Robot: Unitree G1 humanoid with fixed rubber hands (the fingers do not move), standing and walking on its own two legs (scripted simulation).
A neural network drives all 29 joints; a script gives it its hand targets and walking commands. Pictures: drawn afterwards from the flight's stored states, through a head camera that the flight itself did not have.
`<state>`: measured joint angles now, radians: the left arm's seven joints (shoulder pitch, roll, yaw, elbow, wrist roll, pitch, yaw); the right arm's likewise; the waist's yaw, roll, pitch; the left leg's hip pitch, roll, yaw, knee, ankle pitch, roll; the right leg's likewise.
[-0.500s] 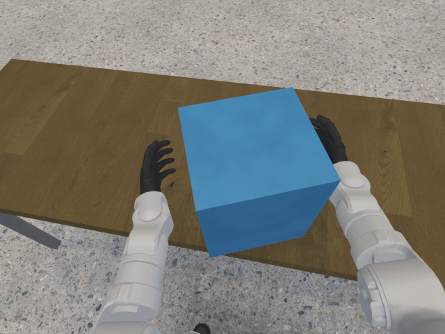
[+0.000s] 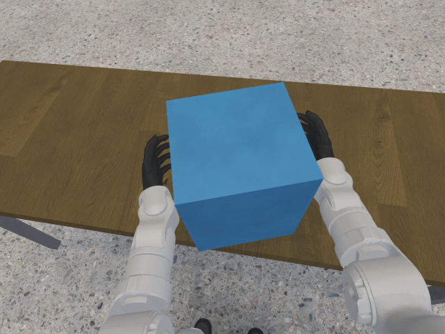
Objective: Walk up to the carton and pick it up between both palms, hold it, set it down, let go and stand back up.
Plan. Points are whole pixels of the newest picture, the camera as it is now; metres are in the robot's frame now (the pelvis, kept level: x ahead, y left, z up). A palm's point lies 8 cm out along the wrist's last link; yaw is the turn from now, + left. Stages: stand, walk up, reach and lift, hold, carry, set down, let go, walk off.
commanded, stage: reach and lift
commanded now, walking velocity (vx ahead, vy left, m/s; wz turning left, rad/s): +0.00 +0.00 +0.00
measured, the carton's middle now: (236, 175) +0.40 +0.05 +0.00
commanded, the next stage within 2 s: none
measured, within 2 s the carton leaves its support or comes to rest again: leaves its support in 1.30 s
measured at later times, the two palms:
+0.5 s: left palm (155, 181) +0.34 +0.19 +0.04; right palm (319, 155) +0.43 -0.09 +0.04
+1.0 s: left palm (156, 181) +0.34 +0.19 +0.03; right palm (319, 154) +0.44 -0.09 +0.04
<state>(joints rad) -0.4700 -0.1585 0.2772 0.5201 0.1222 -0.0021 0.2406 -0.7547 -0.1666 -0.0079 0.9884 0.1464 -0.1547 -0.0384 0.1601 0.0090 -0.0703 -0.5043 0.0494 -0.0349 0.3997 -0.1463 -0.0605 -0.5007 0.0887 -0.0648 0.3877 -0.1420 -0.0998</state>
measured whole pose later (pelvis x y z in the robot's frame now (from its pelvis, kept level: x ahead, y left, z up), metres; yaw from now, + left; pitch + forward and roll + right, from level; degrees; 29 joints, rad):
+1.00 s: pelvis +0.02 +0.00 +0.01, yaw +1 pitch +11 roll +1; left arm -0.43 -0.21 0.41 0.59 0.28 -0.13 0.17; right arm -0.74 -0.09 -0.18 1.17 -0.16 -0.36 -0.01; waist 0.12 -0.01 -0.06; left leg -0.35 0.04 -0.04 0.27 -0.12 -0.06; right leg -0.35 0.09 -0.07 0.28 -0.13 -0.10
